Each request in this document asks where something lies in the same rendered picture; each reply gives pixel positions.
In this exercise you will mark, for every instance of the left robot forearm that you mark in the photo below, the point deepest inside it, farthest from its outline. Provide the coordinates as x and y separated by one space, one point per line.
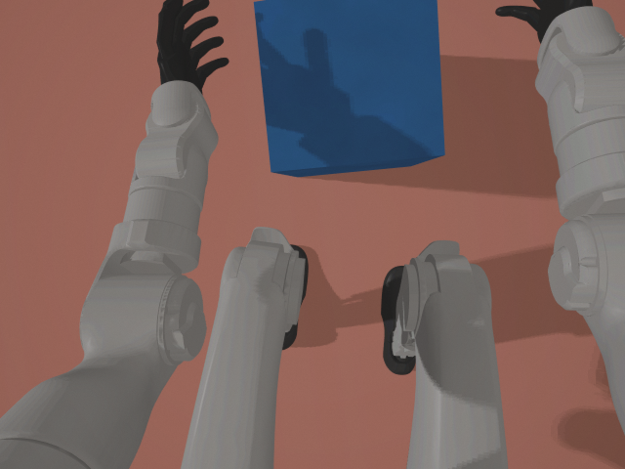
158 234

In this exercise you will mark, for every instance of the left robot hand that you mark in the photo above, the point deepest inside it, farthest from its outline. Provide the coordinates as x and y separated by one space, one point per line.
176 60

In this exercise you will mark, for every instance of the robot left upper arm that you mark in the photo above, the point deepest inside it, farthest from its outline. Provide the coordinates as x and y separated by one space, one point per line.
136 330

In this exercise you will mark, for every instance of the carton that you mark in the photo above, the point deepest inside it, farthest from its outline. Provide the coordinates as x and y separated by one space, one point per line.
350 85

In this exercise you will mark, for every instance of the robot right shin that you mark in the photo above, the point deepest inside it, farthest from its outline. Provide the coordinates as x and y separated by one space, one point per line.
403 344

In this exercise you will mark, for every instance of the right robot forearm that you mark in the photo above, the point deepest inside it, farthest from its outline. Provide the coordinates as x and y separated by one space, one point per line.
581 77

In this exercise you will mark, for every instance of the robot right foot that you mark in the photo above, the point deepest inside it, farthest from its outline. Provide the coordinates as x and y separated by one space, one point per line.
400 365

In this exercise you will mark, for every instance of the robot right upper arm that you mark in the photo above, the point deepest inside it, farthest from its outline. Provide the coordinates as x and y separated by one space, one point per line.
587 275

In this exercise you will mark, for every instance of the right robot hand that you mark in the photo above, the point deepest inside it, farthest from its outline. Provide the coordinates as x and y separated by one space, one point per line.
541 19

